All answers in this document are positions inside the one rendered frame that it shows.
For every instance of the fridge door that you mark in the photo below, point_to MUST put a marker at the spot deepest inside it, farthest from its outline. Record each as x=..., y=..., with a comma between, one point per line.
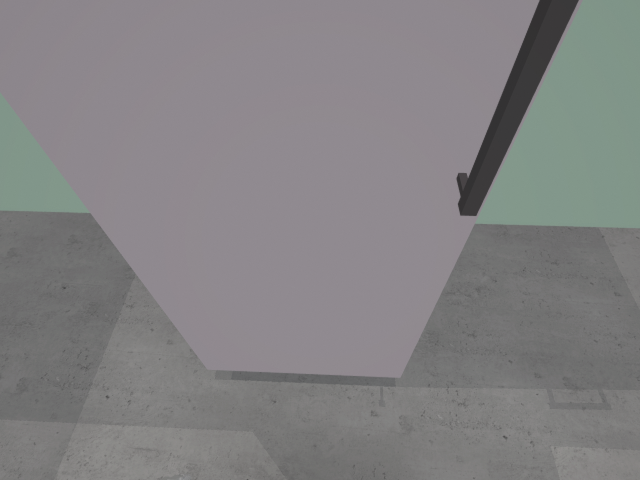
x=279, y=174

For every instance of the handle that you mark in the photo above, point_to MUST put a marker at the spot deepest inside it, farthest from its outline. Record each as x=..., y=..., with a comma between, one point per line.
x=544, y=33

